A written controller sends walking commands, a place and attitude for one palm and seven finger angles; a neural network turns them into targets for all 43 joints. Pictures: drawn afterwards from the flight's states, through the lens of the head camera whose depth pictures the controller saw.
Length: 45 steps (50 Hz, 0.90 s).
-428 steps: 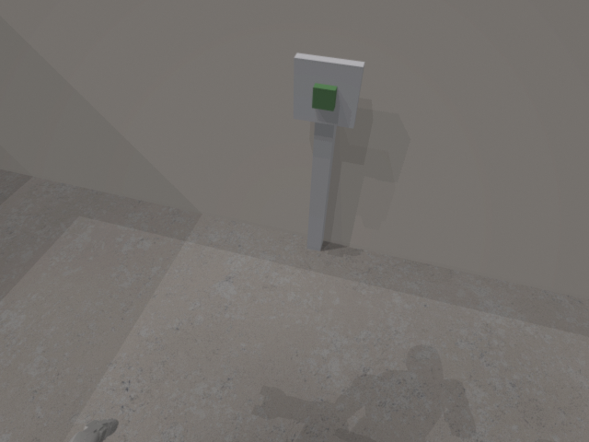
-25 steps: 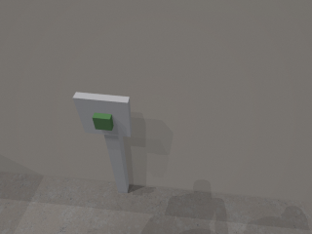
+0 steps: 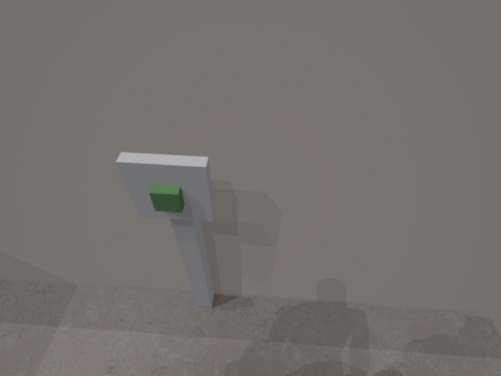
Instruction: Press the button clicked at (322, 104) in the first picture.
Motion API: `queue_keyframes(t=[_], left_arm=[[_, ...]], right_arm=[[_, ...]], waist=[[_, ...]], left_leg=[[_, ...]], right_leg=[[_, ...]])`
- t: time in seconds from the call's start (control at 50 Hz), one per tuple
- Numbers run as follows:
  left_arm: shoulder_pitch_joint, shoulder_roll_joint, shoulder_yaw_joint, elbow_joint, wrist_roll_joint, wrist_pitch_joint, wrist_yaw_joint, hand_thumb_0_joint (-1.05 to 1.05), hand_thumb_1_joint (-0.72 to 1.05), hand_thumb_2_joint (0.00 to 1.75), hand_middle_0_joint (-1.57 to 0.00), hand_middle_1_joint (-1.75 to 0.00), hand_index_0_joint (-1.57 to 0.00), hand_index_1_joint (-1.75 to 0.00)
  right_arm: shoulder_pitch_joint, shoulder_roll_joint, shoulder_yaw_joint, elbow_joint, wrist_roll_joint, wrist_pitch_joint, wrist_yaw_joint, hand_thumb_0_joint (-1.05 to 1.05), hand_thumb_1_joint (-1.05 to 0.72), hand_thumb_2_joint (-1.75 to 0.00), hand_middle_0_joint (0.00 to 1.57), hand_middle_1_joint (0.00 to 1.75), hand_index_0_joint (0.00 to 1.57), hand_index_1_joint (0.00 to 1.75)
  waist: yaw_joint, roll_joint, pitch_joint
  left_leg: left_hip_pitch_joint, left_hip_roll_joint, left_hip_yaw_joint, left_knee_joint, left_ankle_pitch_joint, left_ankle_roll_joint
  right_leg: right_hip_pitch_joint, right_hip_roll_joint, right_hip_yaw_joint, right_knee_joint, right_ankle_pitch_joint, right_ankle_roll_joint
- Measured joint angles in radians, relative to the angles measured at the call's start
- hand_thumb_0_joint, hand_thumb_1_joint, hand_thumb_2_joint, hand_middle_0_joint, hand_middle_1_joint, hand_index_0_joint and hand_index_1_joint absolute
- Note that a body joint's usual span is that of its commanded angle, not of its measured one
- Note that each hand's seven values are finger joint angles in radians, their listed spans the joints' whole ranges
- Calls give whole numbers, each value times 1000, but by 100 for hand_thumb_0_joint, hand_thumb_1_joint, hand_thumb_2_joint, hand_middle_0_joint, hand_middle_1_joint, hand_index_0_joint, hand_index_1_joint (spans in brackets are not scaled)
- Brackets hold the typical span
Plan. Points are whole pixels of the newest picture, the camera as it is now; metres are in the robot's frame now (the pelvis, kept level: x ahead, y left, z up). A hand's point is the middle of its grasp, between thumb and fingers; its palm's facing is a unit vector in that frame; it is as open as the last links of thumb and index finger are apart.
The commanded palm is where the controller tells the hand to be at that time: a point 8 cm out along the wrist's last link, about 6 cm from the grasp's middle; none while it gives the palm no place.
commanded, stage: look again from close up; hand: left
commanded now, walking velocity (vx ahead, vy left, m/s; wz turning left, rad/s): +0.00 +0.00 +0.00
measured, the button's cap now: (168, 197) +0.47 +0.21 -0.03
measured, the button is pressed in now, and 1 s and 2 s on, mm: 0 0 0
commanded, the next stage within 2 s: raise the hand and make a fist in 0.58 s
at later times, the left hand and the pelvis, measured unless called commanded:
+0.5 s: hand out of the picture +0.03 +0.25 -0.16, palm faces +0.02 -0.94 -0.35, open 7.4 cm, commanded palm none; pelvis -0.03 +0.00 +0.00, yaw +1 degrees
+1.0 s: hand out of the picture +0.12 +0.22 -0.06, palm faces +0.04 -1.00 -0.08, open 6.2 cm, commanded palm +0.07 +0.28 -0.06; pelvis -0.06 -0.01 -0.07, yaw +0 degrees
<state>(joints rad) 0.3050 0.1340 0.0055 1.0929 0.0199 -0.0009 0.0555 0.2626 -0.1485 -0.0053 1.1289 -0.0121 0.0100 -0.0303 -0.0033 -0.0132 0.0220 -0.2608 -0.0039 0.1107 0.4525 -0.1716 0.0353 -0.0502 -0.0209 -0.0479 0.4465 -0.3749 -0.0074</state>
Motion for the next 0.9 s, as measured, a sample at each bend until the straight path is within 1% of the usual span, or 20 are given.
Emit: queue_keyframes(t=[0.04, 0.06, 0.1, 0.16, 0.36, 0.48, 0.6, 0.68, 0.7, 0.72, 0.74, 0.76, 0.8, 0.84, 0.88, 0.9], left_arm=[[5, -2, -3, 5, 0, 0, -2, 0, 91, 90, -20, -30, -19, -30], [8, 1, -15, -3, 5, 1, -8, 0, 91, 90, -20, -30, -19, -30], [6, 8, -16, -27, 10, -1, -17, 0, 91, 90, -20, -30, -20, -30], [-4, 24, -11, -53, 8, -8, -19, 0, 91, 90, -20, -30, -20, -30], [-57, 142, 16, -107, 4, -1, -23, 0, 91, 90, -20, -30, -20, -30], [-94, 189, 14, -112, 6, 4, -34, 0, 91, 90, -20, -30, -20, -30], [-106, 208, 5, -105, 7, 3, -46, 0, 91, 90, -20, -30, -20, -30], [-97, 208, -2, -91, 7, 3, -50, 0, 91, 90, -20, -30, -20, -30], [-88, 201, -2, -93, 8, 1, -39, 0, 91, 90, -20, -30, -20, -30], [-41, 185, 54, -216, -21, 34, -49, 1, 91, 90, -20, -30, -20, -30], [10, 173, 106, -366, -46, 17, -64, 1, 91, 90, -21, -30, -20, -30], [49, 166, 134, -503, -73, -23, -70, 1, 91, 90, -21, -31, -21, -31], [85, 153, 155, -696, -124, -103, -73, 2, 91, 90, -23, -33, -23, -33], [91, 139, 180, -800, -168, -192, -107, 1, 91, 90, -25, -36, -25, -35], [85, 133, 212, -822, -209, -306, -169, 1, 91, 90, -29, -39, -28, -39], [80, 134, 227, -815, -229, -365, -209, 1, 91, 90, -31, -41, -30, -41]], right_arm=[[-3, -1, 2, 0, 0, -2, 1, 2, -94, -90, 20, 30, 20, 30], [0, -6, 4, -18, -1, 3, 9, 1, -93, -90, 20, 30, 20, 30], [1, -24, -2, -65, -7, -4, 17, 1, -93, -90, 20, 30, 21, 30], [-13, -55, -15, -108, -9, -12, 12, 1, -92, -90, 20, 30, 21, 30], [-82, -134, -26, -145, -7, -10, 17, 0, -91, -90, 20, 30, 21, 30], [-122, -166, -20, -151, -8, -7, 28, 0, -91, -90, 20, 30, 21, 30], [-133, -182, -10, -148, -9, -4, 38, 0, -91, -90, 20, 30, 21, 30], [-126, -184, -4, -132, -8, -2, 42, 0, -91, -90, 20, 30, 21, 30], [-120, -184, -5, -137, -6, 1, 39, 0, -91, -90, 20, 30, 21, 30], [-95, -177, -12, -175, 5, -4, 30, 0, -91, -90, 20, 30, 21, 30], [-61, -167, -14, -219, 14, -37, 13, 0, -91, -90, 20, 30, 21, 30], [-32, -160, -11, -254, 21, -77, -5, 1, -91, -90, 20, 30, 21, 30], [-3, -147, -12, -314, 35, -142, -21, 1, -91, -90, 20, 30, 21, 30], [-5, -133, -15, -366, 35, -181, -23, 1, -91, -90, 20, 30, 21, 30], [-30, -113, -18, -405, 31, -205, -19, 1, -91, -90, 20, 30, 21, 30], [-45, -102, -19, -421, 29, -216, -14, 1, -91, -90, 20, 30, 21, 30]], waist=[[0, -5, -4], [-4, -4, -2], [-10, 6, 8], [-14, 28, 24], [3, 29, 25], [3, 32, 7], [1, 30, -6], [1, 27, -8], [3, 33, -7], [0, 32, -9], [8, 21, -8], [12, 13, -7], [7, 16, -4], [-7, 32, -22], [-20, 43, -60], [-22, 43, -81]], left_leg=[[7, 1, 0, -10, 5, -1], [0, 3, -5, -4, 6, -2], [-37, 8, -14, 30, 0, -1], [-75, 18, -27, 74, -12, 1], [-78, 25, -31, 99, -9, 5], [-64, 23, -31, 65, 18, 6], [-59, 17, -30, 17, 51, 7], [-58, 14, -27, -5, 63, 8], [-66, 22, -26, 8, 53, 2], [-82, 22, -30, 21, 55, 9], [-97, 18, -29, 32, 53, 12], [-113, 12, -32, 45, 48, 11], [-144, 2, -46, 79, 36, 10], [-207, 2, -56, 134, 20, 10], [-306, 12, -55, 216, -7, 7], [-366, 18, -52, 267, -26, 6]], right_leg=[[7, 2, 0, -10, 6, -1], [4, 4, -5, -11, 8, -2], [-26, 9, -14, 18, 1, -5], [-52, 19, -24, 44, -5, -9], [-57, 26, -27, 75, -6, -10], [-49, 25, -28, 53, 16, -8], [-56, 21, -28, 28, 38, -7], [-59, 19, -25, 14, 46, -6], [-59, 24, -25, 7, 50, -4], [-71, 26, -27, 15, 48, -4], [-94, 20, -27, 44, 37, -4], [-116, 14, -31, 76, 21, -4], [-145, 4, -47, 125, -6, -3], [-203, 2, -57, 180, -28, -4], [-304, 4, -54, 268, -58, -6], [-367, 7, -49, 324, -79, -9]])
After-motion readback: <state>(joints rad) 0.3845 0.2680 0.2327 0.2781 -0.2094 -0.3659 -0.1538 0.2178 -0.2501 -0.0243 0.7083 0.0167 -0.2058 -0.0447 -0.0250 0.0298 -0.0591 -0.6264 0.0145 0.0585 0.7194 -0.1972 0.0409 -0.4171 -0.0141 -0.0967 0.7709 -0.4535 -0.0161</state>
